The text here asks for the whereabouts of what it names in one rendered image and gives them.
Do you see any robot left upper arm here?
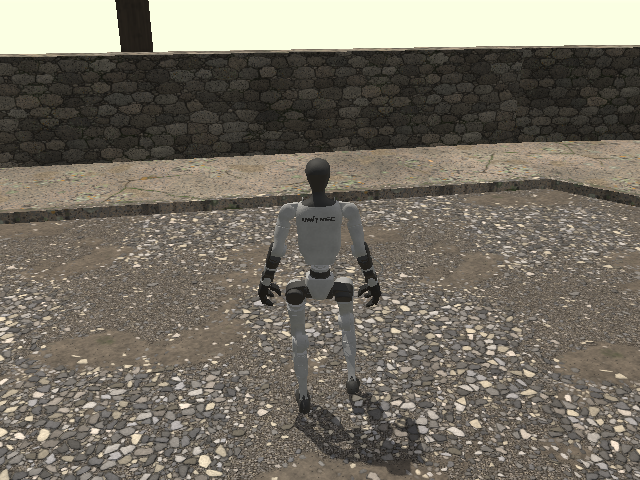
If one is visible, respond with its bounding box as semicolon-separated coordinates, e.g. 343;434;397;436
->
271;202;298;258

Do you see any right robot hand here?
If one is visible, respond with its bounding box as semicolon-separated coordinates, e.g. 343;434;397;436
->
358;283;381;307

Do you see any robot foot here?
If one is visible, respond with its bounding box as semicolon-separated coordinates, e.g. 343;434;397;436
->
346;376;360;394
295;388;311;414

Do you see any left robot foot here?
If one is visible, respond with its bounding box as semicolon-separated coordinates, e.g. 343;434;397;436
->
295;388;311;414

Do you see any right robot foot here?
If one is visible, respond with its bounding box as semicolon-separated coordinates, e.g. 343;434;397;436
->
346;376;360;394

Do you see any left robot hand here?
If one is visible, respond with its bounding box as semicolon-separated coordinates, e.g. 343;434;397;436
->
258;281;281;306

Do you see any left robot forearm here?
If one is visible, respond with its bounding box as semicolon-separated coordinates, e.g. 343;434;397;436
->
260;242;281;286

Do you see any robot right upper arm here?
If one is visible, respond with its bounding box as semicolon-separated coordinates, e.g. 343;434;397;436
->
339;201;367;257

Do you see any right robot forearm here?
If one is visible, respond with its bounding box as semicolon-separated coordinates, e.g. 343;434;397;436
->
357;242;378;287

